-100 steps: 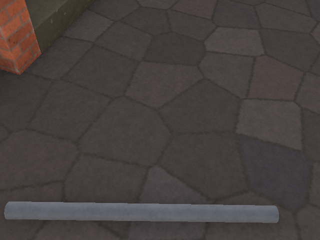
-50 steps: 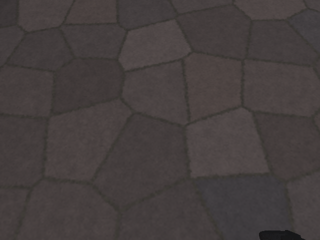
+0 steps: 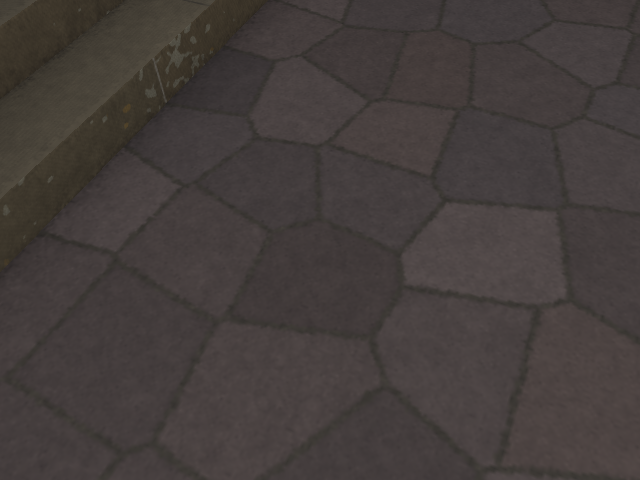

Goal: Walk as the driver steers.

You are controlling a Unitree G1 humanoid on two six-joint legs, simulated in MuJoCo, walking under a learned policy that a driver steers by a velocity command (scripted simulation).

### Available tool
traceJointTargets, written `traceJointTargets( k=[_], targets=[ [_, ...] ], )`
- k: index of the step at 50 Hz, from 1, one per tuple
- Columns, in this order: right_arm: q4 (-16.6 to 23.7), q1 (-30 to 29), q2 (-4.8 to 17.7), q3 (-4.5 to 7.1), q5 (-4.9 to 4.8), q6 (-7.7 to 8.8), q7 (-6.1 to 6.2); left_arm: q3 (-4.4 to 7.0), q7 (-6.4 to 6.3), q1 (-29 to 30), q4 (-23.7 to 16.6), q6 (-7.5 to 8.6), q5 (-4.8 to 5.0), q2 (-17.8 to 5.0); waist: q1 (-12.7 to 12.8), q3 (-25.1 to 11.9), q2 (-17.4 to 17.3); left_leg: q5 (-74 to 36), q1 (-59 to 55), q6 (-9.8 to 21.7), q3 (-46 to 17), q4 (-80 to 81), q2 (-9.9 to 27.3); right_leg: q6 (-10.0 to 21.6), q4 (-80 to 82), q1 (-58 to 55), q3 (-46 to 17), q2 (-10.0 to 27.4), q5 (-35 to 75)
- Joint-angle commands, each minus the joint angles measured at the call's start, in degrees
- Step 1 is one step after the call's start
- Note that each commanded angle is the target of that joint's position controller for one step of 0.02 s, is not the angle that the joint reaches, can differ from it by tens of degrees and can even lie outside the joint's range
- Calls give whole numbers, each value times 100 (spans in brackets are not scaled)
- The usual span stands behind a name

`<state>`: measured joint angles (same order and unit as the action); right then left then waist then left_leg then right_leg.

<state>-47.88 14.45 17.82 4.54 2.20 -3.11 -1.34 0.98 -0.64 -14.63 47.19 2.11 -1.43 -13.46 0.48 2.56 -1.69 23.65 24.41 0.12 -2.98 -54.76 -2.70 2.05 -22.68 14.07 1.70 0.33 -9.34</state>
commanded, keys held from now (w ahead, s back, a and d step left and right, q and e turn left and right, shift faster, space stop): w+e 0.84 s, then w+q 0.04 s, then no key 0.12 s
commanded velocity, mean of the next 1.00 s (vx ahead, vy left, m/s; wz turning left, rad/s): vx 0.42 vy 0.00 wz -0.40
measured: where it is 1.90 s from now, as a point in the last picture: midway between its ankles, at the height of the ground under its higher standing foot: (454, 447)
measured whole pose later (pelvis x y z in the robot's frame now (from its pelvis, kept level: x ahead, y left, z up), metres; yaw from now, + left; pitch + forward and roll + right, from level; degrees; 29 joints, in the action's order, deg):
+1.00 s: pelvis +0.41 -0.14 +0.00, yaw -29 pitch +1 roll -1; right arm -43.0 5.6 14.6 1.0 2.1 2.1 -1.4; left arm 3.0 0.0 -22.5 49.8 3.1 -0.2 -14.8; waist 3.4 2.7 -2.5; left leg -0.8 36.9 -0.7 0.1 -38.3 4.6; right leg 6.5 -15.5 0.3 -6.2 -8.7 -15.5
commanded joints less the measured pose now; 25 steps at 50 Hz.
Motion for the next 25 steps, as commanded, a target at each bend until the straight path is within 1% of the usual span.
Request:
traceJointTargets(
  k=[1,2,3,4,5,6,7,8,9,10,11,12,13,14,16,19,21,23,24,25],
  targets=[
    [208,226,-42,-127,43,117,-19,213,89,20,-179,88,34,-831,-119,-292,1073,250,-611,160,342,1359,4,1031,1296,143,-1645,1145,-1251],
    [228,138,-16,-149,16,171,18,250,117,-78,-133,49,26,-907,-95,-253,1040,305,-910,191,430,1748,-75,1045,1260,298,-1690,1119,-1287],
    [205,194,4,-163,-14,229,55,285,131,-139,-87,-4,37,-974,-173,-212,957,41,-1277,241,489,2269,-121,1026,1176,471,-1739,1073,-1468],
    [108,436,-22,-182,-32,304,95,310,118,-123,-61,-68,85,-992,-377,-152,799,-582,-1932,328,551,3026,-131,923,972,854,-1703,935,-1817],
    [-12,761,98,-164,-40,391,154,312,85,-142,-66,-102,110,-906,-563,-128,555,-811,-2864,418,418,3459,-38,712,631,1579,-1626,724,-2236],
    [-77,1214,466,-104,8,474,240,228,90,71,-261,-63,124,-540,-808,-211,-185,263,-3799,558,-664,3993,964,379,-333,2637,-1262,266,-2591],
    [-23,1431,1121,13,-29,499,295,98,110,224,-536,3,192,4,-896,-379,-1330,2203,-3872,902,-2617,4881,2506,150,-1966,3334,-392,-512,-2430],
    [-59,1134,1191,73,11,500,351,242,80,460,-545,8,30,-617,-797,444,-697,2400,-2644,1258,-2889,5162,2765,194,-2617,3441,-747,-204,-1850],
    [23,631,787,-37,-33,543,343,331,147,216,-421,3,47,-776,-397,708,-494,1977,-2342,1169,-2366,5143,2371,198,-2858,3244,-920,-9,-1352],
    [116,231,475,-116,-109,606,310,362,207,-147,-217,-2,30,-781,-150,685,-503,1280,-2322,967,-1755,5183,2054,114,-2958,3106,-855,37,-1032],
    [183,69,352,-153,-127,674,302,389,245,-367,-57,-29,-21,-767,-54,542,-512,491,-2367,864,-1175,5171,1796,18,-3214,2949,-692,46,-761],
    [174,100,260,-174,-121,737,308,397,278,-429,8,-60,-72,-720,-44,415,-454,-198,-2382,852,-733,5101,1667,-48,-3513,2877,-548,91,-559],
    [134,198,231,-176,-114,784,292,389,303,-365,-24,-75,-78,-626,-55,320,-361,-687,-2419,862,-437,5044,1620,-85,-3699,2910,-483,131,-418],
    [72,333,238,-164,-112,817,275,376,322,-215,-97,-82,-68,-534,-90,325,-294,-1014,-2446,885,-220,5021,1622,-120,-3776,3037,-439,182,-279],
    [-60,589,214,-157,-98,844,251,356,365,160,-263,-98,-44,-430,-183,415,-224,-1472,-2470,943,78,4985,1642,-182,-3651,3253,-398,254,-24],
    [-155,637,178,-159,-89,867,230,290,451,708,-519,-120,-58,-315,-237,527,-345,-2211,-2383,903,579,4890,1570,-205,-2831,3081,-202,314,419],
    [-218,692,249,-140,-90,895,236,237,526,1082,-705,-123,-69,-264,-294,560,-408,-2659,-2339,854,849,4820,1588,-96,-2127,2702,64,327,559],
    [-316,859,349,-112,-94,887,248,202,560,1344,-863,-133,-90,-239,-355,554,-375,-3283,-2532,803,1009,4609,1693,105,-1634,2405,356,242,374],
    [-353,899,397,-104,-87,868,254,201,559,1360,-898,-136,-93,-250,-340,497,-360,-3856,-2684,771,1100,4382,1732,230,-1462,2227,492,142,209],
    [-375,900,479,-91,-80,849,263,218,538,1276,-909,-139,-94,-290,-260,367,-382,-4902,-2806,722,1217,4008,1753,372,-1359,1920,626,-27,-11]
  ],
)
